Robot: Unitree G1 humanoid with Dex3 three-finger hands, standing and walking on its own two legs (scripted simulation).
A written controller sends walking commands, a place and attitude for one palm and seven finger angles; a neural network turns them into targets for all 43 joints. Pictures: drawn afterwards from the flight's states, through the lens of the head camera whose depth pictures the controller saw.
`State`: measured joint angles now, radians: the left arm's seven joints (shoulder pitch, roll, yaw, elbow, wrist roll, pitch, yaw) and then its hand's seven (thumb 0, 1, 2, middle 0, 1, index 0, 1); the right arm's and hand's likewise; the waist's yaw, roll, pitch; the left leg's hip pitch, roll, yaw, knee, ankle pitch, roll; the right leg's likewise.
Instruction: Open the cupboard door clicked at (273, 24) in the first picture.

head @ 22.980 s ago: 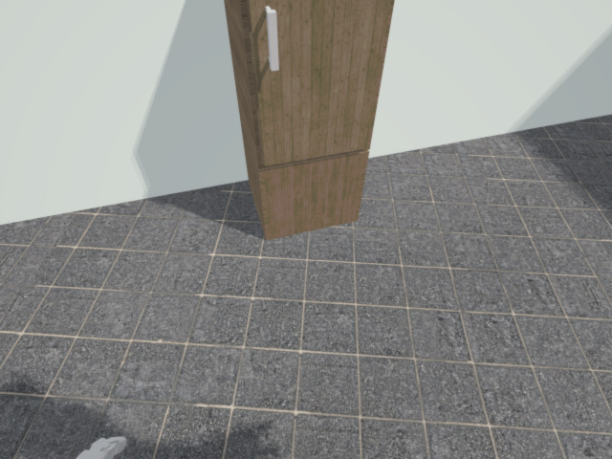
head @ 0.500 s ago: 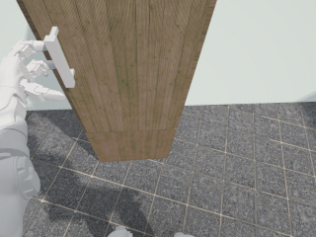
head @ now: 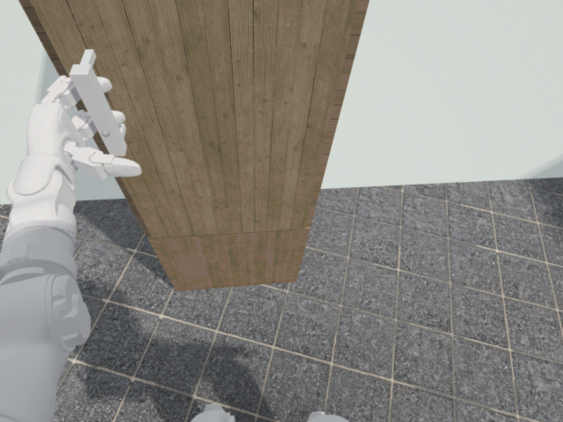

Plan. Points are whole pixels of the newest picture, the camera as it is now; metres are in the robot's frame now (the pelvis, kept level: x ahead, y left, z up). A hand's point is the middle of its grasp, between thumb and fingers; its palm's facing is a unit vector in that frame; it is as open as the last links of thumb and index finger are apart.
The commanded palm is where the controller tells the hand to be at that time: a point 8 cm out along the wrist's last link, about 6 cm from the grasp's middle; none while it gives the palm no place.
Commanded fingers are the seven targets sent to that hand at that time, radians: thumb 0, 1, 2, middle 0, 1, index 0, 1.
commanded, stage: slide the fingers in behind the handle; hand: left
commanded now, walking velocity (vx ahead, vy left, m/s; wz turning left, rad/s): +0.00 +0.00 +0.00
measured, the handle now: (104, 106) +0.54 +0.22 +0.12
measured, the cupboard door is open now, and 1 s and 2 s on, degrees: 0 0 14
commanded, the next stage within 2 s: close the thumb around the handle in 0.62 s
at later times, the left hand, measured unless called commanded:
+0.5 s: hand (116, 132) +0.49 +0.20 +0.12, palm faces +0.04 -1.00 +0.01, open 14.0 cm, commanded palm +0.47 +0.25 +0.12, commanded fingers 0.00 -0.50 0.30 -0.30 -1.20 -0.30 -1.20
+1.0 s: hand (113, 132) +0.49 +0.20 +0.12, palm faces +0.02 -1.00 +0.00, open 11.7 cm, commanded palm +0.47 +0.25 +0.12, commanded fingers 0.00 0.34 0.66 -0.36 -1.29 -0.36 -1.29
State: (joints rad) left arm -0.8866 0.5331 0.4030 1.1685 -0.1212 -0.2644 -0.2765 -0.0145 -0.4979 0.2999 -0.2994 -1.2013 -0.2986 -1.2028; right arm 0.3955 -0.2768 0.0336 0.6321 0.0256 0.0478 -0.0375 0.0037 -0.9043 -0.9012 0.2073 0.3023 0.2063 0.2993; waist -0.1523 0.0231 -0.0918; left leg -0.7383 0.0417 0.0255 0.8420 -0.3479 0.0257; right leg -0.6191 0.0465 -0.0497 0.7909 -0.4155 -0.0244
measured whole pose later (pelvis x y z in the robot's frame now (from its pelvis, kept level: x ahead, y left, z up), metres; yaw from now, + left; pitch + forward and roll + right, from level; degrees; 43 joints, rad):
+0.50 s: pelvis +0.00 +0.00 +0.00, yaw +0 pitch +14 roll -2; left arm -0.92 0.52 0.37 1.18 -0.12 -0.28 -0.25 -0.01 -0.50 0.30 -0.29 -1.20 -0.30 -1.20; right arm 0.39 -0.28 0.03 0.64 0.02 0.03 -0.03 0.00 -0.90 -0.90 0.21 0.30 0.21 0.30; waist -0.15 0.02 -0.08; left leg -0.75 0.04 0.02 0.84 -0.34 0.02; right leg -0.63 0.05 -0.06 0.80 -0.41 -0.03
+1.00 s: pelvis +0.01 +0.00 +0.00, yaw +0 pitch +15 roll -2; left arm -0.87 0.49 0.35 1.12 -0.14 -0.28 -0.26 -0.01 -0.15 0.45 -0.32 -1.24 -0.33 -1.24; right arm 0.40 -0.28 0.02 0.65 0.02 0.05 -0.03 0.00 -0.90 -0.90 0.21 0.30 0.21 0.30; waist -0.13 0.03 -0.09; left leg -0.74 0.04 0.02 0.84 -0.36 0.03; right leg -0.61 0.04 -0.05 0.78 -0.42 -0.02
